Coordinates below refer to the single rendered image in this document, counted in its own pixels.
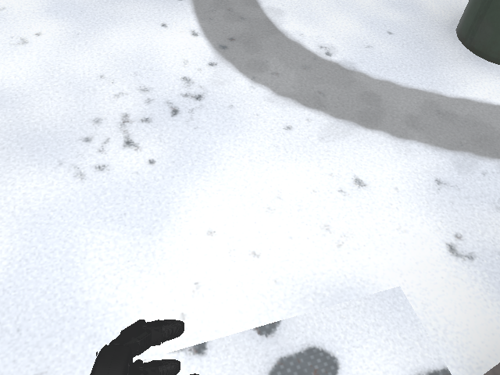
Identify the robot left hand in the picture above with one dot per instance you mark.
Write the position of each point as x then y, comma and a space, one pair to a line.
117, 357

